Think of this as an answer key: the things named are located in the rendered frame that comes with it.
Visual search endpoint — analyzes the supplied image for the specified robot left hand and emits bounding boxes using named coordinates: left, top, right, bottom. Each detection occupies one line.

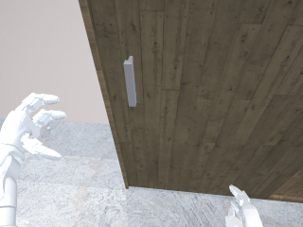
left=0, top=93, right=67, bottom=161

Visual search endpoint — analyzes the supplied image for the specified robot right hand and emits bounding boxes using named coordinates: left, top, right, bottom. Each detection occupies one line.
left=225, top=184, right=263, bottom=227

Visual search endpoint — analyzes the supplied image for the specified handle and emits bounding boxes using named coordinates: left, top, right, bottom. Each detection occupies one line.
left=123, top=56, right=136, bottom=107

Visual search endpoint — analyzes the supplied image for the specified left robot forearm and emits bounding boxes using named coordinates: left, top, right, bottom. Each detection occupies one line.
left=0, top=144, right=25, bottom=227

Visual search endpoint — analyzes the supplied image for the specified wardrobe door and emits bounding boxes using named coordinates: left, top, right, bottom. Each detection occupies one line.
left=273, top=167, right=303, bottom=198
left=86, top=0, right=303, bottom=200

